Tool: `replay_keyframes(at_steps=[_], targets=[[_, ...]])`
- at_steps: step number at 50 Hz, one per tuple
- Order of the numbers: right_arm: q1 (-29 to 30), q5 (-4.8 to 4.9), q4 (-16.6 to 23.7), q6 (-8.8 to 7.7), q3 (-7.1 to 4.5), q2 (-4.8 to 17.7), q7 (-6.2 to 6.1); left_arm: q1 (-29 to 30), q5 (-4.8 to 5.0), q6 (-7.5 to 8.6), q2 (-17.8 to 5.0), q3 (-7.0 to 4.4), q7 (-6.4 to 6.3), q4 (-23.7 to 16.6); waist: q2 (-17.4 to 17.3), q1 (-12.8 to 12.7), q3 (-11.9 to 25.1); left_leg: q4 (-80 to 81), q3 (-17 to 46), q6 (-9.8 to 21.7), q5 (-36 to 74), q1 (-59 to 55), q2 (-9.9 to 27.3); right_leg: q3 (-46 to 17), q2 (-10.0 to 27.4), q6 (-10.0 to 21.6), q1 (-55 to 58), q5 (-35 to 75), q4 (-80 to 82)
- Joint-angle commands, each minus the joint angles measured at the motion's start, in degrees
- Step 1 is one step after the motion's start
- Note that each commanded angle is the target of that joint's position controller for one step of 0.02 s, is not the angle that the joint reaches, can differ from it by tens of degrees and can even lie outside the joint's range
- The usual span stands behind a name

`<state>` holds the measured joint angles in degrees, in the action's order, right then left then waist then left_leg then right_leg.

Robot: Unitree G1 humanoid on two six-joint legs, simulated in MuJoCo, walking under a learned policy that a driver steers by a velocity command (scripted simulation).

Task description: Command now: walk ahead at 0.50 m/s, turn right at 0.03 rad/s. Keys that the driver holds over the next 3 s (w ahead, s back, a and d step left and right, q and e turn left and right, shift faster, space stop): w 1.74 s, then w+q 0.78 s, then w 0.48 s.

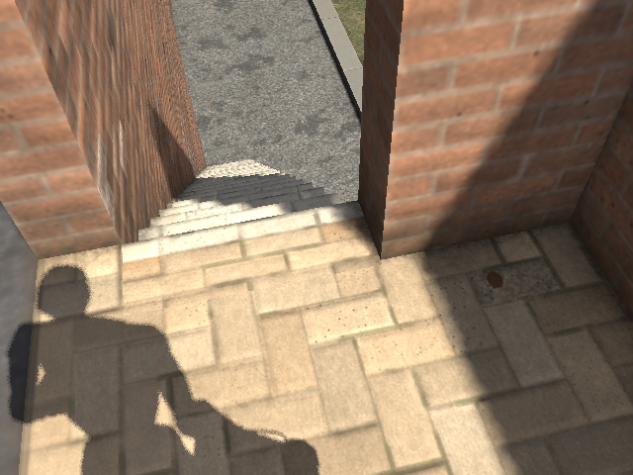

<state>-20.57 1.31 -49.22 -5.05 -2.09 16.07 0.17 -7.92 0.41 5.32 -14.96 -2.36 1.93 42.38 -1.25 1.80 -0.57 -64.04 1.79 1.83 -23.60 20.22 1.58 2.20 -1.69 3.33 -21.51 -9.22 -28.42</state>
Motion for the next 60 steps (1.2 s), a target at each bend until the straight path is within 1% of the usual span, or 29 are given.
replay_keyframes(at_steps=[1, 5, 11, 16, 19, 21, 22, 23, 24, 25, 27, 28, 32, 38, 41, 42, 43, 46, 47, 48, 49, 50, 51, 52, 53, 54, 55, 57, 60], targets=[[1.7, -0.67, 5.2, -0.81, -1.83, 5.9, -0.14, -4.5, -0.79, 0.42, -5.6, -1.52, 0.15, -1.2, 5.7, -1.7, 3.2, -2.4, 2.7, -0.1, 7.3, 17.8, 6.6, -19.9, 15.3, 10.4, 16.3, 5.0, 16.5], [3.5, -1.1, 6.2, 0.93, -1.7, 3.9, -0.52, -5.8, -0.49, 1.43, -7.2, -2.1, -0.19, 1.1, 4.8, -0.4, 0.7, 3.8, 1.8, -2.2, 13.3, 17.9, 7.1, -13.2, 13.9, 11.7, 11.1, 12.0, 20.6], [15.4, -1.0, 9.6, 0.15, -0.89, 1.9, 0.33, -11.3, 0.14, 0.42, -9.0, -2.23, -1.5, 4.3, 3.8, -4.5, -1.8, 23.7, -0.2, -2.2, 29.0, 18.7, 5.3, -7.3, 11.9, 8.9, 14.3, 12.7, 21.3], [23.2, -0.24, 13.2, -0.56, -0.62, 2.2, 1.99, -16.0, 0.64, -0.82, -10.0, -2.35, -1.77, 7.4, 4.1, -6.9, -3.9, 31.7, -0.9, -0.7, 26.3, 19.9, 3.4, -8.2, 15.2, 8.3, 22.3, 11.6, 17.9], [21.8, -0.31, 13.8, -0.96, -1.01, 3.7, 2.71, -15.4, 0.78, -1.63, -11.0, -2.72, -2.13, 8.2, 5.6, -4.9, -2.5, 34.3, -1.8, 1.5, 20.2, 15.3, 1.9, -8.6, 16.8, 6.7, 25.8, 18.7, 13.6], [10.9, -0.65, 10.9, -1.02, -2.73, 6.7, 2.26, -13.4, 0.61, -2.16, -11.1, -2.6, -2.27, 8.0, 5.6, 1.2, 4.2, 36.6, -5.0, 4.1, 19.9, -1.1, -1.7, -5.5, 13.4, 4.6, 24.1, 35.2, 1.0], [0.7, -1.07, 8.5, -0.9, -4.01, 10.2, 1.62, -13.2, -0.16, -2.07, -9.3, -1.75, -2.4, 6.9, 2.9, 5.2, 12.1, 34.0, 0.2, 7.0, 23.4, -18.2, 3.5, -3.2, 10.4, 2.7, 15.1, 29.0, -13.0], [-5.1, -2.1, 7.8, -0.48, -5.26, 15.7, 1.34, -19.4, -0.38, -0.87, -3.1, 0.18, -1.96, 5.6, -11.3, 3.8, 20.7, 36.3, 25.0, 15.8, 16.7, -41.9, 17.8, -0.5, 1.3, -1.6, -9.2, 4.0, -35.5], [-6.6, -1.46, 7.2, -0.33, -4.3, 12.1, 1.26, -19.4, -0.06, 0.59, -4.6, 0.1, -1.36, 6.8, -13.5, 4.2, 24.4, 45.2, 40.9, 18.0, 9.7, -44.2, 21.6, -7.9, -0.6, -1.4, -17.8, -22.7, -44.2], [-2.3, -1.12, 7.9, -0.38, -3.18, 9.2, 1.13, -14.1, 1.5, 1.33, -9.4, -1.28, -0.87, 5.7, -8.3, 3.9, 15.3, 46.6, 33.7, 14.8, 6.3, -36.8, 19.7, -9.2, 3.2, -0.5, -22.5, -19.5, -47.3], [5.6, -1.79, 9.1, -0.34, -2.05, 6.4, 1.22, -7.4, 0.65, 1.17, -8.5, -1.22, -1.08, 4.0, -1.9, 0.9, 5.0, 49.8, 20.0, 12.4, 15.7, -20.0, 15.0, -6.2, 8.1, -1.0, -20.0, -10.2, -41.7], [7.7, -2.09, 9.3, -0.59, -1.52, 5.0, 1.31, -8.3, 0.31, 0.52, -8.6, -1.63, -1.52, 4.5, -3.0, -1.2, 3.3, 51.6, 15.6, 11.2, 21.0, -14.9, 12.8, -6.3, 9.7, -1.3, -16.4, -8.1, -38.8], [8.3, -1.56, 7.8, -1.57, -1.99, 6.9, 1.1, -9.5, -0.14, -1.78, -5.5, -1.13, -2.25, 4.4, -3.2, -3.9, 1.7, 56.0, 8.1, 11.8, 27.8, -9.0, 10.6, -5.6, 10.7, -3.5, -13.7, -2.3, -32.8], [5.2, -1.48, 5.1, -0.66, -2.4, 8.7, 0.02, 0.8, -0.52, -1.62, -5.2, -0.78, -1.76, 1.0, -1.7, -1.0, -1.5, 58.0, 2.5, 10.2, 24.2, -11.8, 8.2, -4.8, 9.5, -5.5, -15.5, 13.2, -12.7], [3.4, -0.66, 3.7, -0.39, -2.89, 10.2, 0.02, 6.2, -0.19, -0.91, -5.4, -0.55, -1.06, -0.7, -1.2, 1.6, -2.4, 56.7, 1.8, 9.9, 21.6, -14.7, 9.0, -3.8, 8.2, -5.4, -13.7, 14.8, -5.6], [2.8, -0.94, 3.4, 0.0, -3.06, 10.7, 0.16, 7.4, -0.35, -0.52, -6.1, -0.7, -0.69, -1.0, -1.2, 2.1, -2.7, 55.7, 2.1, 9.7, 21.5, -16.1, 9.7, -3.6, 7.8, -5.1, -13.5, 13.9, -4.6], [4.5, -2.26, 4.4, 0.19, -2.85, 10.3, 0.27, 6.5, -1.0, -0.33, -5.6, -0.67, -0.13, -0.2, 0.1, 2.3, -5.2, 51.9, 2.9, 9.1, 39.7, -17.5, 11.1, -3.4, 6.6, -4.4, -14.3, 14.0, -2.4], [5.5, -0.6, 3.3, 1.98, -3.57, 12.4, -1.15, 2.4, -1.52, 0.74, -9.2, -1.71, -0.02, 0.3, -4.6, -0.9, 4.4, 42.8, 1.3, 6.3, 50.4, -22.8, 10.4, -2.0, 3.6, -2.0, -4.2, 8.4, -1.3], [5.8, 0.34, 2.9, 2.65, -3.04, 10.6, -1.41, -3.2, -0.65, 0.67, -10.4, -2.41, -0.58, 2.1, -5.4, -3.7, 8.3, 35.9, -0.3, 5.3, 50.4, -22.8, 7.9, 0.3, 2.0, -0.8, 3.7, 8.3, 1.5], [3.5, -0.21, 2.2, 2.68, -1.92, 7.5, -1.25, -10.7, -0.21, 0.61, -12.4, -3.12, -1.07, 5.0, -2.7, -6.1, 11.8, 25.9, -2.2, 3.1, 42.6, -17.6, 5.0, -1.9, 5.1, 1.6, 14.5, 15.4, 2.1], [-1.4, -2.83, 3.3, 1.83, -0.51, 3.7, -0.52, -14.9, -0.78, -0.16, -17.5, -3.88, -1.75, 5.6, 9.5, -4.3, 17.1, 7.3, -4.1, -0.1, 14.0, -0.4, -0.6, -17.7, 18.7, 8.0, 31.7, 28.9, -2.5], [-6.3, -1.27, 1.9, 0.85, -0.07, 1.8, 0.48, -16.7, -1.07, -1.17, -16.2, -3.45, -1.53, 6.4, 19.6, -3.3, 23.0, -8.6, -0.2, -2.0, -15.8, 12.5, -6.3, -35.4, 26.5, 17.3, 38.6, 29.2, 3.3], [-2.2, 0.14, 1.9, 0.48, -1.54, 8.2, 0.94, -15.1, -0.42, -1.49, -12.4, -2.3, -1.09, 5.4, 10.3, -5.4, 19.0, -13.7, 4.1, -1.5, -14.1, 16.0, -2.6, -31.9, 23.8, 15.5, 32.2, 19.5, 6.0], [3.4, 0.7, 3.8, 0.7, -1.76, 8.7, 0.91, -10.6, -0.4, -1.63, -10.4, -1.67, -1.04, 4.3, 7.7, -4.7, 11.7, -12.7, 1.9, -1.0, -10.0, 18.6, 0.0, -24.6, 21.3, 13.3, 24.7, 14.9, 7.5], [6.6, -0.06, 5.0, 1.43, -1.85, 8.3, 0.07, -6.1, -0.73, -1.8, -9.3, -1.21, -1.13, 3.9, 4.5, -3.4, 7.8, -8.2, 1.4, -1.6, -6.0, 15.8, 2.7, -19.8, 19.2, 12.0, 16.3, 14.9, 9.9], [10.1, -1.97, 7.7, 2.0, -1.76, 7.6, -0.65, -2.4, 0.51, -3.28, -7.1, -0.81, -2.37, 5.2, 9.3, 0.1, 3.9, -2.7, 0.5, -1.8, -7.9, 9.7, 4.0, -11.2, 14.5, 10.8, 7.7, 27.6, 8.5], [8.3, -2.25, 7.3, 2.9, -1.7, 7.5, -2.16, -0.8, -0.42, -4.65, -10.5, -1.9, -2.87, 4.8, 13.0, 1.4, 1.7, -2.1, -4.4, -2.7, -8.9, 7.0, -0.3, -6.9, 11.9, 12.1, 3.8, 45.7, 8.2], [0.1, -1.22, 4.7, 3.66, -1.68, 6.5, -3.62, 1.3, -2.44, -5.67, -9.5, -1.68, -2.61, 3.0, 9.1, 4.0, 7.1, 2.5, -4.7, -4.2, -3.8, 3.1, -0.6, -4.7, 11.5, 13.8, 4.8, 48.3, 8.1], [-0.2, -0.79, 3.7, 4.95, -1.31, 4.9, -4.15, 1.2, -2.1, -7.21, -8.1, -1.23, -1.74, 2.6, 8.5, 2.1, 9.2, 13.3, -4.4, -3.3, 4.2, -1.5, 1.6, -5.3, 11.7, 13.4, 4.1, 31.0, 9.2]])
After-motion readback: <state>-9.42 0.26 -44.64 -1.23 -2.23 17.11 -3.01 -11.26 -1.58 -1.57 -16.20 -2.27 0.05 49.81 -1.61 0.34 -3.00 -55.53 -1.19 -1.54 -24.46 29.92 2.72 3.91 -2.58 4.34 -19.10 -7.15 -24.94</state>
